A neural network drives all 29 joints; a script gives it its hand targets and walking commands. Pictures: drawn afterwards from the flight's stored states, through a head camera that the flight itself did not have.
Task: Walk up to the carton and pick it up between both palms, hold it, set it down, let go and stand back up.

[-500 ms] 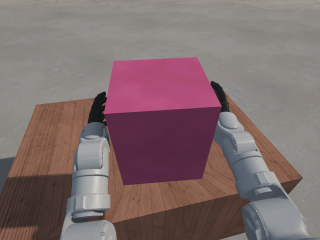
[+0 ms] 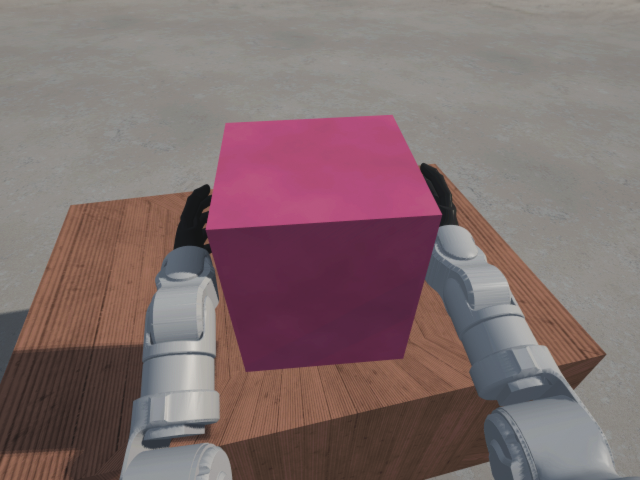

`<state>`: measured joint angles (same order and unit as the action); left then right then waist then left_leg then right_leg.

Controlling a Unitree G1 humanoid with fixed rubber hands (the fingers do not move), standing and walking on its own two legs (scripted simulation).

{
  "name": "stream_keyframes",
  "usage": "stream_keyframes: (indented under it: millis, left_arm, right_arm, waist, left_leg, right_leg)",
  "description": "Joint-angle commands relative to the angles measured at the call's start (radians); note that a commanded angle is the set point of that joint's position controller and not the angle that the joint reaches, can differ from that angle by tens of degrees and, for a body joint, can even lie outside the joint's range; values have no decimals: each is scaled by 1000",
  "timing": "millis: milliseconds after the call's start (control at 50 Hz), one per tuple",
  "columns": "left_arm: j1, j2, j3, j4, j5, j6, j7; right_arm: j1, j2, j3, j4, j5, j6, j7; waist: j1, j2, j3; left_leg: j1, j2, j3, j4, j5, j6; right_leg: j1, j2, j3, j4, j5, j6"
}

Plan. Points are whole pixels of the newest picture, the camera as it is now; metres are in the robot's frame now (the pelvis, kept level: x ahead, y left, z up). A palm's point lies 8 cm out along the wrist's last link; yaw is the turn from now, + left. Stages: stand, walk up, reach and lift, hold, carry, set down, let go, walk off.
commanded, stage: hold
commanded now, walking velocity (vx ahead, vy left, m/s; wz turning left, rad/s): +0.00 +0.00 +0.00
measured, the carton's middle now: (317, 245) +0.38 -0.01 +0.14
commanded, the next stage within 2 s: none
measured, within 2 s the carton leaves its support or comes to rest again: neither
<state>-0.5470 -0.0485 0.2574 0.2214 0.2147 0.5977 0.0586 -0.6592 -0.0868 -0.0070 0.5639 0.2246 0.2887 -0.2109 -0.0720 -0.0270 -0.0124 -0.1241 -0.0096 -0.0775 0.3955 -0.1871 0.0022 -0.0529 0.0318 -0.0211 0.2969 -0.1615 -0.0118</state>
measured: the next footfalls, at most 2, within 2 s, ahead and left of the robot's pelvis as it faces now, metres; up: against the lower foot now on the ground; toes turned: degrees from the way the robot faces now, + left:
none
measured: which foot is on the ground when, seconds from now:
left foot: down 0.00-1.00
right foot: down 0.00-1.00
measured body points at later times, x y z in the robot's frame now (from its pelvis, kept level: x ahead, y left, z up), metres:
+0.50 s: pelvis +0.00 +0.00 +0.00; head -0.04 +0.02 +0.45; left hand +0.38 +0.15 +0.16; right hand +0.38 -0.16 +0.17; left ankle +0.02 +0.11 -0.75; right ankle +0.01 -0.11 -0.75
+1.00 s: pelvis -0.01 +0.00 +0.00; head -0.04 +0.02 +0.45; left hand +0.38 +0.15 +0.16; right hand +0.38 -0.16 +0.18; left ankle +0.02 +0.11 -0.75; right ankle +0.01 -0.11 -0.75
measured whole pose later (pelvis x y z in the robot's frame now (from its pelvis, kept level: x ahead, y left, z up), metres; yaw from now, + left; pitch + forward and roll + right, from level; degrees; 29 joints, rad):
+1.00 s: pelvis -0.01 +0.00 +0.00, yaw +0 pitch -4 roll -1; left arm -0.58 -0.04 0.27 0.28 0.21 0.58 0.06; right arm -0.69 -0.08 -0.02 0.61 0.20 0.28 -0.20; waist -0.07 -0.03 -0.02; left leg -0.13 -0.01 -0.08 0.39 -0.17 0.00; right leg -0.07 0.03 -0.02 0.30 -0.15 -0.01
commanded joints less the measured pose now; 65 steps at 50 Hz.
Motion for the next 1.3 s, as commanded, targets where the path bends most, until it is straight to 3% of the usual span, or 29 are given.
stream_keyframes:
  millis: [0, 80, 220, 260, 280, 300, 380, 460, 560, 620, 640, 660, 680, 800, 880, 980, 1040, 1140, 1200, 1280]
  left_arm:
    - [-758, -619, -592, -189, -158, -81, -117]
    - [-727, -620, -599, -186, -157, -76, -123]
    - [-733, -603, -579, -189, -136, -70, -129]
    - [-739, -609, -585, -178, -138, -72, -128]
    - [-731, -641, -606, -226, -161, -74, -124]
    - [-730, -623, -601, -203, -158, -75, -124]
    - [-767, -612, -603, -182, -153, -77, -124]
    - [-769, -621, -598, -199, -161, -89, -116]
    - [-742, -613, -564, -137, -140, -76, -124]
    - [-788, -622, -567, -142, -146, -82, -129]
    - [-791, -623, -551, -125, -144, -85, -128]
    - [-806, -645, -593, -167, -166, -89, -123]
    - [-810, -642, -592, -173, -171, -92, -119]
    - [-770, -599, -526, -78, -127, -82, -130]
    - [-811, -614, -538, -87, -141, -94, -126]
    - [-805, -605, -552, -129, -150, -97, -120]
    - [-785, -640, -598, -178, -164, -94, -120]
    - [-753, -624, -578, -171, -143, -77, -114]
    - [-740, -612, -566, -162, -146, -72, -123]
    - [-758, -614, -599, -209, -157, -87, -123]
  right_arm:
    - [-753, 720, 402, -354, 67, -47, 80]
    - [-710, 705, 395, -347, 60, -41, 74]
    - [-727, 704, 404, -321, 69, -41, 83]
    - [-735, 696, 386, -337, 55, -49, 82]
    - [-751, 718, 414, -389, 73, -57, 82]
    - [-748, 713, 416, -381, 73, -54, 79]
    - [-746, 717, 402, -324, 58, -44, 83]
    - [-748, 725, 410, -354, 64, -51, 88]
    - [-753, 715, 393, -319, 58, -46, 88]
    - [-749, 712, 353, -261, 34, -46, 96]
    - [-778, 723, 359, -285, 40, -52, 98]
    - [-780, 724, 366, -296, 46, -55, 99]
    - [-802, 734, 374, -335, 56, -58, 96]
    - [-775, 731, 359, -258, 37, -47, 92]
    - [-813, 743, 363, -282, 45, -54, 94]
    - [-786, 739, 380, -281, 56, -52, 85]
    - [-757, 727, 394, -305, 74, -53, 82]
    - [-720, 708, 373, -270, 62, -38, 90]
    - [-750, 715, 385, -323, 62, -46, 88]
    - [-737, 719, 407, -362, 75, -49, 74]
  waist:
    - [-10, 55, -470]
    - [-25, 70, -448]
    - [-4, 62, -415]
    - [-8, 80, -429]
    - [-10, 68, -483]
    - [-12, 55, -469]
    - [-13, 63, -443]
    - [-7, 53, -480]
    - [-3, 52, -422]
    - [-18, 52, -408]
    - [-2, 43, -421]
    - [-20, 61, -458]
    - [-8, 51, -489]
    - [3, 22, -389]
    - [0, 52, -439]
    - [-7, 48, -460]
    - [-31, 86, -496]
    - [-13, 75, -426]
    - [-6, 32, -449]
    - [-21, 55, -490]
  left_leg:
    - [183, -25, 15, -23, 308, -43]
    - [199, -27, 27, -23, 316, -54]
    - [182, -24, 22, -33, 286, -49]
    - [175, -25, 21, -30, 284, -46]
    - [195, -23, 21, -18, 337, -50]
    - [199, -23, 20, -16, 337, -48]
    - [174, -25, 28, -38, 256, -44]
    - [182, -24, 22, -25, 301, -42]
    - [157, -26, 30, -44, 248, -31]
    - [150, -16, 27, -69, 180, -37]
    - [148, -19, 27, -63, 197, -27]
    - [165, -17, 25, -51, 238, -41]
    - [168, -23, 30, -36, 261, -40]
    - [104, -25, 35, -71, 162, -17]
    - [113, -29, 34, -62, 157, -16]
    - [144, -31, 31, -42, 236, -29]
    - [192, -26, 21, -29, 302, -45]
    - [182, -22, 27, -43, 264, -50]
    - [179, -21, 26, -35, 267, -41]
    - [194, -29, 21, -12, 337, -49]
  right_leg:
    - [66, 28, -20, -17, 257, 62]
    - [74, 27, -19, -28, 264, 53]
    - [63, 27, -21, -29, 231, 54]
    - [64, 21, -17, -27, 229, 53]
    - [82, 29, -22, -17, 277, 50]
    - [87, 30, -17, -18, 284, 56]
    - [62, 22, -21, -27, 196, 54]
    - [72, 23, -15, -13, 256, 53]
    - [76, 19, -14, -23, 212, 58]
    - [45, 20, -17, -40, 120, 45]
    - [48, 16, -15, -38, 131, 46]
    - [54, 22, -18, -27, 165, 47]
    - [58, 19, -9, -26, 202, 52]
    - [70, 12, -11, -42, 154, 57]
    - [67, 3, -6, -32, 157, 61]
    - [69, 15, -11, -19, 230, 61]
    - [81, 22, -15, -15, 256, 54]
    - [31, 24, -23, -35, 179, 49]
    - [66, 26, -22, -21, 218, 56]
    - [92, 25, -12, -14, 304, 61]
